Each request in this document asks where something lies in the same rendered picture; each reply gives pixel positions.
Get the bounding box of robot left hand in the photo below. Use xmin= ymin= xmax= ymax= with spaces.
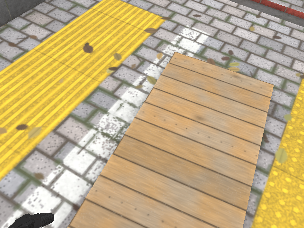
xmin=9 ymin=213 xmax=54 ymax=228

